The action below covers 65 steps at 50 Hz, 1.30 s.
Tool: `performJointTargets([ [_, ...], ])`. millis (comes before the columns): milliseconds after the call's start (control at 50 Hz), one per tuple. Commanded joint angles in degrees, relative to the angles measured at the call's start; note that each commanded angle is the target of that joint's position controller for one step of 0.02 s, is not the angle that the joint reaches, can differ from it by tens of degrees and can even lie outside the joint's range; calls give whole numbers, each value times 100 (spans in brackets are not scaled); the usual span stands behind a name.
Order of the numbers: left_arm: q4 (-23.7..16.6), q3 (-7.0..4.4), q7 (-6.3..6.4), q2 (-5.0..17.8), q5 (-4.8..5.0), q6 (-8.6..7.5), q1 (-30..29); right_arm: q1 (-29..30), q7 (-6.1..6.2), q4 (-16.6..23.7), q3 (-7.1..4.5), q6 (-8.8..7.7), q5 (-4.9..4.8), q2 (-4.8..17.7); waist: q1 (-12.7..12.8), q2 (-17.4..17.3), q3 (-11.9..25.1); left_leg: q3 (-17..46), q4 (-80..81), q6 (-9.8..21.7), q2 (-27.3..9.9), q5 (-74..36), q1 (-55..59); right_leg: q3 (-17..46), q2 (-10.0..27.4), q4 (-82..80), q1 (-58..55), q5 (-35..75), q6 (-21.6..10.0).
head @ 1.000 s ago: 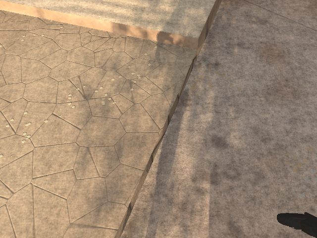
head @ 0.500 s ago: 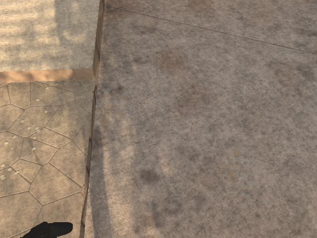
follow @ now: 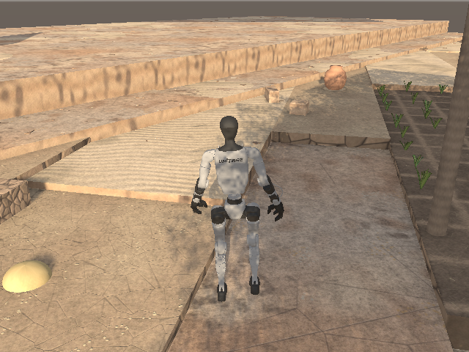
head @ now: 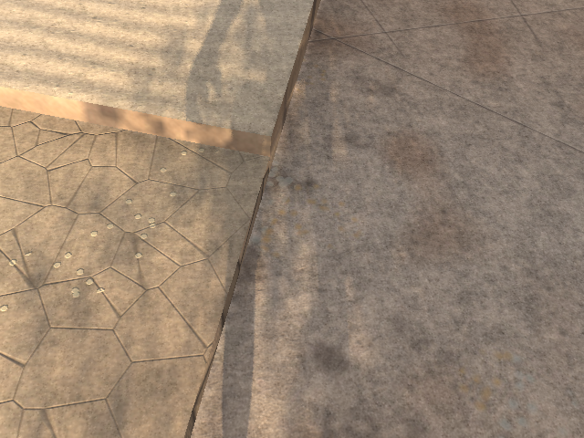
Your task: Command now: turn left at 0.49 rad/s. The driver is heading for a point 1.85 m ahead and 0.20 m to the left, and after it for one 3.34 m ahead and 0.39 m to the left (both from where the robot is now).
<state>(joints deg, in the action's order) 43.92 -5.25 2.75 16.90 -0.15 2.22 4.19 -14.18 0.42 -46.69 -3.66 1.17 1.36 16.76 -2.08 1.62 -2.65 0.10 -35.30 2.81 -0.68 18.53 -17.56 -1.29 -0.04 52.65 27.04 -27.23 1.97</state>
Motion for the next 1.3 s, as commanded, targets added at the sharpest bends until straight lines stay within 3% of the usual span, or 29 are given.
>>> performJointTargets([
  [20, -352, -196, 78, 591, -24, -66, -219, 430, 75, 513, -255, -209, -160, 1047, 185, -870, 371, 2065, 1738, 900, -1412, -1997, 891, 600, 64, 1093, 1117, 188, 45],
  [60, -325, -195, 70, 502, -26, -109, -189, 344, 146, 534, -197, -177, -192, 896, 210, -850, 576, 1852, 1612, 864, -1213, -2645, 1037, 583, -31, 1162, 887, 566, 165],
  [140, -342, -122, 45, 324, 50, -201, -351, 11, 237, 525, -267, -107, -203, 1008, 45, -848, 721, 1911, 1440, 901, -1122, -2967, 1663, 637, -97, 130, 917, 768, 326],
  [280, -272, -112, -93, 442, 101, -305, -309, 296, 210, 729, -359, 45, -189, 1171, -9, -1110, 654, 2522, 1370, 971, -994, -2567, 1122, 690, -252, -1161, -94, 677, 357],
  [340, -203, -123, -173, 508, 117, -395, -94, 526, 195, 815, -355, 85, -237, 1153, 79, -1188, 727, 2820, 1175, 890, -893, -2922, 1110, 676, -313, -1887, -568, 753, 251],
  [380, -56, -155, -230, 539, 119, -448, 309, 769, 222, 891, -326, 124, -320, 1084, 357, -1118, 745, 2813, 916, 611, -616, -2589, 872, 532, -295, -3163, -1331, 1736, 103],
  [400, 8, -214, -222, 727, 77, -445, 467, 661, 241, 908, -282, 128, -306, 923, 335, -865, 825, 2628, 611, 341, -352, -1737, 428, 784, 146, -3495, -1996, 2330, -64],
  [420, -58, -260, -178, 1084, -21, -394, 437, 240, 212, 858, -190, 121, -185, 554, 52, 499, 1004, 1734, -645, -5, 352, 389, -340, 1943, 1381, -3529, -2679, 3357, -541],
  [440, -96, -274, -201, 1260, -212, -361, 338, 162, 214, 984, -290, 65, -256, 816, -16, 1363, 744, 1090, -1674, -316, 903, 2083, -1359, 3051, 2203, -3546, -2413, 4166, -1543],
  [460, -212, -197, -206, 999, -193, -384, 108, 55, 215, 886, -408, 41, -202, 1256, -15, 877, 629, 1087, -2708, -513, 437, 1876, -1475, 2897, 2343, -3573, -2191, 3890, -1816],
  [480, -266, -114, -186, 699, -136, -388, -157, 63, 209, 773, -486, 68, -237, 1381, -72, 622, 487, 1027, -3061, -592, 338, 1458, -1468, 2266, 1924, -3525, -2028, 3498, -1591],
  [520, -299, -44, -127, 551, -2, -362, -345, 40, 226, 678, -459, 183, -228, 1138, -25, 602, 293, 887, -3388, -783, 252, 834, -1651, 1537, 1443, -3502, -2018, 3038, -1324],
  [580, -124, -20, -37, 651, -44, -294, 78, 413, 194, 873, -312, 145, -271, 759, 246, 691, 320, 571, -2818, -911, 239, 599, -1568, 1122, 1286, -3530, -2238, 3527, -1488],
  [660, -29, -51, -67, 885, -3, -243, 110, 597, 145, 963, -144, 95, -193, 552, 378, 767, 576, 293, -1365, -915, 9, 708, -798, 891, 1405, -3422, -2443, 3900, -1552],
  [720, 74, -62, -148, 1026, 55, -205, 182, 533, 93, 909, -121, 95, -209, 634, 402, 842, 579, 18, -347, -802, 49, 485, -118, 896, 1482, -3312, -2299, 4156, -1539],
  [760, 142, -15, -181, 973, 143, -188, 121, 185, 48, 724, -129, 99, -195, 616, 180, 736, 548, -138, 1019, -566, 136, -509, 596, 796, 1368, -3042, -2107, 4002, -1332],
  [780, 257, 44, -201, 833, 168, -211, 334, 117, 41, 683, -146, 103, -169, 706, 130, 574, 526, -12, 1766, -382, 96, -1242, 1145, 707, 1232, -2914, -1828, 3606, -1027],
  [800, 286, 142, -248, 594, 20, -279, 554, 73, 87, 721, -188, 117, -140, 998, 250, -75, 815, 753, 1718, -179, -531, -2570, 1989, 425, 944, -2487, -1328, 2739, -545],
  [820, 247, 243, -299, 257, -161, -357, 754, 356, 135, 813, -204, 151, -54, 1279, 586, -1282, 882, 1611, 1385, 453, -1422, -3674, 2006, -56, 404, -2192, -814, 910, -66],
  [840, 229, 219, -243, 434, -124, -333, 337, 528, 66, 829, -80, 76, 20, 797, 293, -1064, 864, 1736, 1485, 905, -1553, -2943, 1373, 123, 391, -2193, -1151, 426, 95],
  [860, 223, 192, -222, 566, -67, -307, 207, 694, 12, 791, -23, -4, 42, 639, 335, -917, 686, 1558, 1577, 809, -1281, -2258, 1220, 133, 387, -2309, -1251, 746, 112],
  [900, 323, 201, -166, 585, -76, -249, 186, 786, -12, 683, -22, -114, 9, 677, 311, -1100, 470, 1264, 1640, 382, -854, -1362, 1045, 202, 391, -2732, -1418, 1654, 117],
  [940, 451, 185, -181, 746, -67, -243, 367, 697, -25, 573, 21, -156, 19, 607, 323, -884, 293, 1113, 1704, 138, -642, -1075, 749, 222, 456, -2868, -1671, 1980, 101],
  [1000, 673, 202, -226, 698, -28, -292, 416, 596, -6, 408, 39, -171, 21, 589, 271, -512, 238, 808, 1528, -20, -455, -1324, 999, 277, 467, -3037, -1637, 2219, 60],
  [1040, 682, 186, -227, 790, 25, -309, 295, 590, 60, 380, -34, -142, -2, 793, 205, -405, 242, 674, 1387, -14, -432, -1734, 1229, 307, 413, -2927, -1385, 2320, 32],
  [1120, 559, 142, -183, 799, 105, -236, 221, 476, 199, 343, -180, -27, -59, 994, 169, -602, 316, 845, 1380, 412, -939, -2138, 1361, 212, 246, -2077, -818, 1907, 59],
  [1180, 460, 84, -207, 735, 124, -105, 288, 554, 256, 433, -222, -31, -11, 967, 118, -1066, 312, 1363, 1607, 1102, -1821, -2541, 1137, 201, 251, -241, -253, -338, 55],
  [1200, 418, 46, -232, 750, 160, -57, 291, 591, 262, 454, -219, -63, 0, 944, 125, -957, 237, 1447, 1664, 1311, -2091, -2891, 1071, 341, 359, 458, 25, -829, 54],
  [1300, 312, 52, -337, 630, 144, 28, 428, 1115, 268, 498, -297, -96, -127, 1062, 294, -834, 404, 408, 1360, 912, -1715, -3253, 994, 28, 446, -498, -524, 115, 96],
])
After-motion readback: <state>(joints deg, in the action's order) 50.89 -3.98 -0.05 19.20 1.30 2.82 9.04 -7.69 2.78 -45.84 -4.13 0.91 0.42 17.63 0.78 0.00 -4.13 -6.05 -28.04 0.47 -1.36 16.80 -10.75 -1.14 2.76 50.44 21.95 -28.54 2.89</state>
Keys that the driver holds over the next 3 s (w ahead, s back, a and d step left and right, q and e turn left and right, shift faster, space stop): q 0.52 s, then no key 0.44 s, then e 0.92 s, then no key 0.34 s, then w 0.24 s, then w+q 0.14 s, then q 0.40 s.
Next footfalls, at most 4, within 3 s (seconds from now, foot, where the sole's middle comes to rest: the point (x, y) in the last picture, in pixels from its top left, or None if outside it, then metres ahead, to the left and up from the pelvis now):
0.40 right None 0.10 -0.14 -0.77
0.80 left None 0.00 0.10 -0.77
1.38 right None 0.09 -0.13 -0.77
2.00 left None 0.13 0.08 -0.77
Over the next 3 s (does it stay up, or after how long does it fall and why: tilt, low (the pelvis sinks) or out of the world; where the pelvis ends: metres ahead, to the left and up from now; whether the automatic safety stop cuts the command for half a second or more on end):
stays up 0.27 -0.02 0.01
